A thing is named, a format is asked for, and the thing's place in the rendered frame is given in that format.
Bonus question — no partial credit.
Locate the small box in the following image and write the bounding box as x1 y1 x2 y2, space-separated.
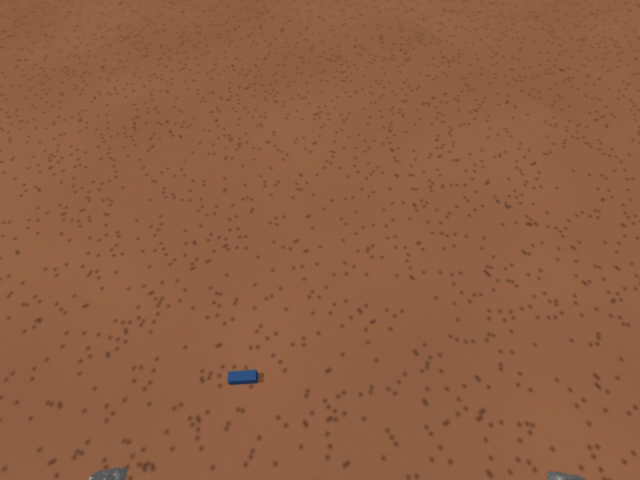
227 370 258 385

